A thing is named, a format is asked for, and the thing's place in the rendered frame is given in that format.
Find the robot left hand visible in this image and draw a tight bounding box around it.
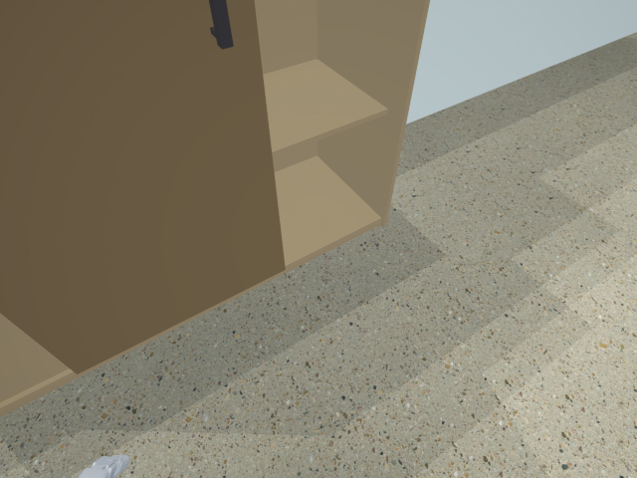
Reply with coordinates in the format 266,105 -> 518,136
77,455 -> 129,478

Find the handle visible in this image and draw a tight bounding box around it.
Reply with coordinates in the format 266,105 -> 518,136
209,0 -> 234,50

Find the wardrobe door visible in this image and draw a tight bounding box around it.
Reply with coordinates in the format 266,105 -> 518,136
0,314 -> 69,402
0,0 -> 286,374

